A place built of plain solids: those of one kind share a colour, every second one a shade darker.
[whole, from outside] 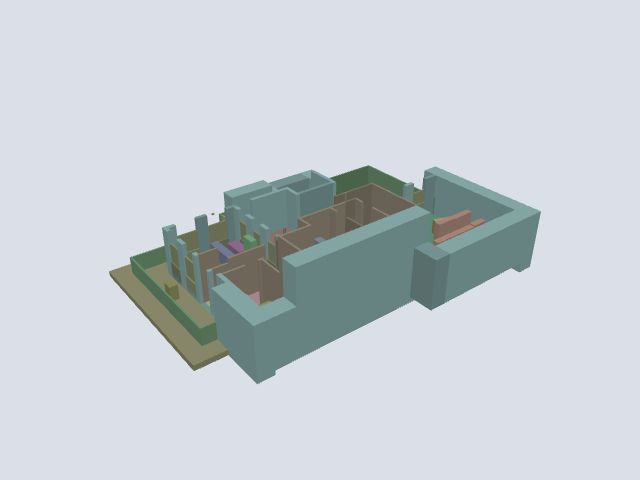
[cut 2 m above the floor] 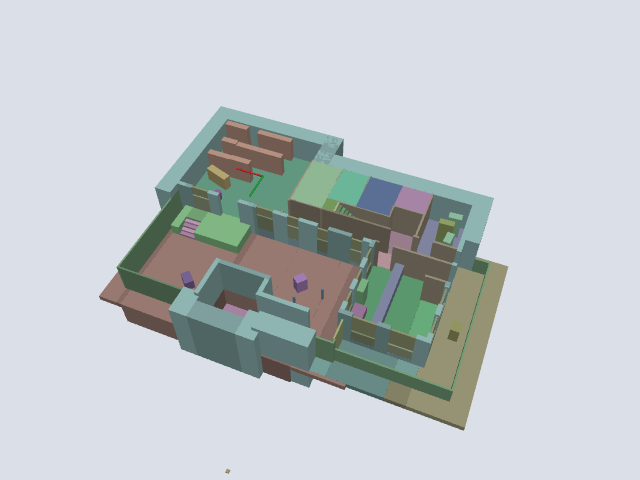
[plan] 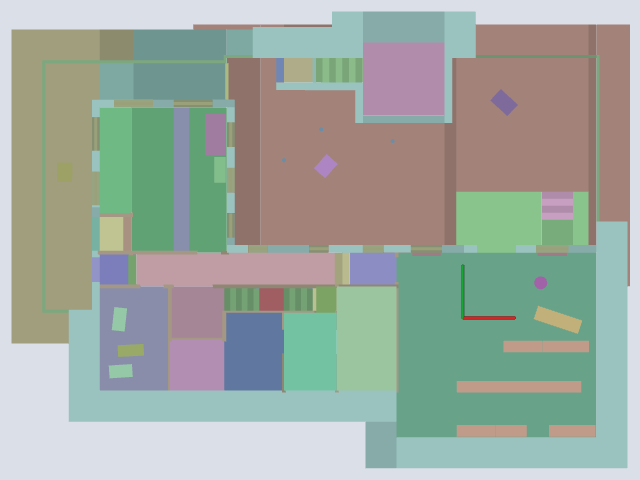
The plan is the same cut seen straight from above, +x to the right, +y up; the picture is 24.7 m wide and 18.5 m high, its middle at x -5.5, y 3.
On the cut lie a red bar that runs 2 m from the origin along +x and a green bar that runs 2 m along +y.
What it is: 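A small town's post office; a public office behind a porch, a corridor and offices, a sorting office with a loading bank on its yard, rooms upstairs and a boiler cellar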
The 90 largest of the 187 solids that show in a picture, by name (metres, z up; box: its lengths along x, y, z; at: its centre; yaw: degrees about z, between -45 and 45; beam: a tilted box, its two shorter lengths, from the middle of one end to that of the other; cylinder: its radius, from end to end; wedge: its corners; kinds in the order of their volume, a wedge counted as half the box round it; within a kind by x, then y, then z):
{
 "wall_brick_1": {"box": [1.2, 4.31, 3.93], "at": [-14.59, -1.85, 1.56]},
 "wall_brick_2": {"box": [0.3, 1.38, 3.93], "at": [-14.14, 0.7, 1.56]},
 "wall_brick_3": {"box": [0.3, 0.8, 3.93], "at": [-14.14, 6.04, 1.56]},
 "wall_brick_4": {"box": [0.85, 0.3, 3.93], "at": [-13.86, 8.26, 1.56]},
 "wall_brick_5": {"box": [5.1, 1.2, 3.6], "at": [-12.64, -3.4, 1.73]},
 "wall_brick_6": {"box": [0.8, 0.3, 3.93], "at": [-11.54, 8.26, 1.56]},
 "wall_brick_7": {"box": [0.85, 0.3, 3.93], "at": [-9.21, 8.26, 1.56]},
 "wall_brick_8": {"box": [0.3, 0.8, 3.93], "at": [-8.94, 4.44, 1.56]},
 "wall_brick_9": {"box": [0.3, 0.8, 3.93], "at": [-8.94, 6.19, 1.56]},
 "wall_brick_10": {"box": [0.3, 0.88, 3.93], "at": [-8.94, 7.97, 1.56]},
 "wall_brick_11": {"box": [0.82, 0.3, 3.93], "at": [-8.68, 2.66, 1.56]},
 "wall_brick_12": {"box": [9.94, 1.2, 6.07], "at": [-7.52, -3.4, 2.96]},
 "wall_brick_13": {"box": [1.6, 0.3, 3.93], "at": [-6.72, 2.66, 1.56]},
 "wall_brick_14": {"box": [1.7, 0.3, 5.22], "at": [-6.34, 8.93, 0.59]},
 "wall_brick_15": {"box": [3.5, 1.2, 5.22], "at": [-6.34, 10.61, 0.59]},
 "wall_brick_16": {"box": [2.25, 0.3, 5.22], "at": [-4.96, 8.93, 0.59]},
 "wall_brick_17": {"box": [1.12, 0.3, 3.93], "at": [-4.61, 2.66, 1.56]},
 "wall_brick_18": {"box": [1.2, 1.8, 4.52], "at": [-4.44, 10.91, 0.24]},
 "wall_brick_19": {"box": [0.8, 0.3, 4.38], "at": [-4.25, 2.66, 1.79]},
 "wall_brick_20": {"box": [0.3, 1.56, 5.22], "at": [-3.99, 8.29, 0.59]},
 "wall_brick_21": {"box": [1.2, 3.0, 3.6], "at": [-3.15, -4.3, 2.18]},
 "wall_brick_22": {"box": [1.05, 0.3, 4.38], "at": [-2.52, 2.66, 1.79]},
 "wall_brick_23": {"box": [3.74, 0.3, 5.22], "at": [-2.27, 7.66, 0.59]},
 "wall_brick_24": {"box": [5.54, 1.2, 4.52], "at": [-2.27, 11.21, 0.24]},
 "wall_brick_25": {"box": [0.3, 2.8, 5.22], "at": [-0.55, 8.91, 0.59]},
 "wall_brick_26": {"box": [0.85, 0.3, 4.38], "at": [-0.37, 2.66, 1.79]},
 "wall_brick_27": {"box": [1.2, 1.8, 4.52], "at": [-0.1, 10.91, 0.24]},
 "wall_brick_28": {"box": [1.1, 0.3, 4.38], "at": [0.0, 2.66, 1.79]},
 "wall_brick_29": {"box": [10.1, 1.2, 3.6], "at": [1.3, -5.2, 2.18]},
 "wall_brick_30": {"box": [0.78, 0.3, 4.38], "at": [2.44, 2.66, 1.79]},
 "wall_brick_31": {"box": [1.07, 0.3, 4.38], "at": [4.61, 2.66, 1.79]},
 "wall_brick_32": {"box": [1.2, 9.51, 4.38], "at": [5.75, -1.05, 1.79]},
 "yard_yardp_asphalt_1": {"box": [1.3, 7.5, 0.4], "at": [-8.44, 6.26, -0.2]},
 "yard_yardp_asphalt_2": {"box": [0.9, 8.8, 0.4], "at": [-7.34, 6.91, -0.2]},
 "yard_yardp_asphalt_3": {"box": [3.05, 6.56, 2.02], "at": [-5.36, 5.79, -1.01]},
 "yard_yardp_asphalt_4": {"box": [3.05, 1.3, 2.02], "at": [-5.36, 10.66, -1.01]},
 "yard_yardp_asphalt_5": {"box": [3.14, 5.3, 2.02], "at": [-2.27, 5.16, -1.01]},
 "yard_yardp_asphalt_6": {"box": [0.45, 8.8, 2.02], "at": [-0.47, 6.91, -1.01]},
 "yard_yardp_asphalt_7": {"box": [5.1, 6.45, 2.02], "at": [2.3, 8.09, -1.01]},
 "yard_yardp_asphalt_8": {"box": [0.3, 8.8, 0.4], "at": [5.0, 6.91, -0.2]},
 "yard_yardp_asphalt_9": {"box": [1.3, 10.1, 0.4], "at": [5.8, 6.26, -0.2]},
 "floor_sortp_concrete_1": {"box": [7.7, 7.11, 1.18], "at": [1.3, -1.05, 0.19]},
 "floor_uplandp_carpet_1": {"box": [2.3, 4.01, 3.2], "at": [-3.7, -0.8, 1.2]},
 "wall_plaster_1": {"box": [1.56, 0.15, 3.93], "at": [-13.28, 1.21, 1.56]},
 "wall_plaster_2": {"box": [2.44, 0.15, 3.93], "at": [-11.44, 2.51, 1.56]},
 "wall_plaster_3": {"box": [0.15, 2.11, 6.07], "at": [-11.29, -1.82, 2.96]},
 "wall_plaster_4": {"box": [0.15, 2.2, 3.6], "at": [-11.29, 0.19, 1.73]},
 "wall_plaster_5": {"box": [2.25, 0.15, 6.07], "at": [-10.24, -0.84, 2.96]},
 "wall_plaster_6": {"box": [0.15, 1.19, 6.07], "at": [-9.19, -0.32, 2.96]},
 "wall_plaster_7": {"box": [4.07, 0.15, 3.93], "at": [-7.6, 1.21, 1.56]},
 "wall_plaster_8": {"box": [3.69, 0.15, 6.07], "at": [-7.42, 0.2, 2.96]},
 "wall_plaster_9": {"box": [0.95, 0.15, 6.07], "at": [-5.25, 0.2, 2.96]},
 "wall_plaster_10": {"box": [1.45, 0.15, 6.4], "at": [-5.0, 1.21, 2.8]},
 "wall_plaster_11": {"box": [1.95, 0.15, 6.4], "at": [-3.45, 1.21, 2.8]},
 "wall_plaster_12": {"box": [0.15, 4.16, 6.4], "at": [-2.55, -0.8, 2.8]},
 "floor_up1p_carpet_1": {"box": [2.3, 3.0, 2.87], "at": [-8.04, -1.3, 1.36]},
 "floor_publicp_lino_1": {"box": [1.21, 4.15, 0.73], "at": [-13.38, 6.04, -0.04]},
 "floor_publicp_lino_2": {"box": [3.69, 5.6, 0.73], "at": [-10.93, 5.31, -0.04]},
 "floor_up2p_carpet_1": {"box": [2.04, 3.0, 2.87], "at": [-5.87, -1.3, 1.36]},
 "yard_forep_stone_1": {"box": [3.4, 12.1, 0.4], "at": [-15.69, 5.06, -0.2]},
 "floor_bank_stone_1": {"box": [3.3, 2.35, 1.18], "at": [1.4, 3.69, 0.19]},
 "floor_bank_stone_2": {"box": [1.2, 1.27, 1.18], "at": [3.65, 3.15, 0.19]},
 "floor_bank_stone_3": {"box": [0.6, 2.35, 1.18], "at": [4.55, 3.69, 0.19]},
 "floor_up1ap_carpet_1": {"box": [2.1, 1.96, 2.87], "at": [-10.24, -1.82, 1.36]},
 "frame_1": {"box": [1.5, 0.45, 1.85], "at": [0.52, -4.36, 1.71]},
 "frame_2": {"box": [1.8, 0.45, 1.75], "at": [0.67, -2.66, 1.66]},
 "frame_3": {"box": [1.2, 0.45, 1.85], "at": [1.87, -4.36, 1.71]},
 "frame_4": {"box": [1.5, 0.45, 1.85], "at": [2.32, -1.11, 1.71]},
 "frame_5": {"box": [1.8, 0.45, 1.75], "at": [2.47, -2.66, 1.66]},
 "frame_6": {"box": [1.2, 0.45, 1.85], "at": [3.97, -2.66, 1.71]},
 "frame_7": {"box": [1.8, 0.45, 1.8], "at": [3.97, -1.11, 1.68]},
 "frame_8": {"box": [1.8, 0.45, 1.9], "at": [4.22, -4.36, 1.73]},
 "fence_metal_1": {"box": [0.12, 9.74, 1.65], "at": [-16.15, 5.06, 0.42]},
 "fence_metal_2": {"box": [7.12, 0.12, 1.65], "at": [-12.65, 9.87, 0.42]},
 "fence_metal_3": {"box": [5.97, 0.12, 4.22], "at": [2.29, 10.07, 0.09]},
 "fence_metal_4": {"box": [0.12, 7.74, 2.6], "at": [5.21, 6.26, 0.9]},
 "floor_officep_carpet_1": {"box": [2.7, 4.01, 0.73], "at": [-12.64, -0.8, -0.04]},
 "floor_cor1p_lino_1": {"box": [8.23, 1.3, 0.73], "at": [-8.46, 1.86, -0.04]},
 "yard_forewp_stone_1": {"box": [1.3, 1.7, 0.4], "at": [-13.34, 8.96, -0.2]},
 "yard_forewp_stone_2": {"box": [3.6, 3.0, 0.4], "at": [-10.89, 9.61, -0.2]},
 "floor_boilerp_brick_1": {"box": [3.14, 2.8, 0.4], "at": [-2.27, 9.21, -1.82]},
 "counter_main_1": {"box": [0.6, 5.53, 1.02], "at": [-10.84, 5.35, 0.84]},
 "floor_lobbyp_lino_1": {"box": [2.1, 2.05, 0.73], "at": [-10.24, 0.19, -0.04]},
 "floor_cor2p_lino_1": {"box": [1.8, 1.3, 1.18], "at": [-3.45, 1.86, 0.19]},
 "floor_carpet_1": {"box": [0.8, 1.01, 3.2], "at": [-5.25, 0.7, 1.2]},
 "floor_cel0p_concrete_1": {"box": [1.1, 0.94, 2.02], "at": [-6.34, 9.54, -1.01]},
 "floor_back_l1a_1": {"box": [0.96, 0.87, 1.38], "at": [-7.36, 0.7, 0.97]},
 "dropbag_sort_1": {"box": [1.8, 0.55, 1.07], "at": [3.67, -0.08, 1.32], "yaw": -18.4},
 "desk_clerk_1": {"box": [0.8, 1.6, 0.72], "at": [-9.53, 7.06, 0.69]},
 "cabinet_clerk_1": {"box": [0.45, 1.0, 1.9], "at": [-9.35, 5.7, 1.28]}
}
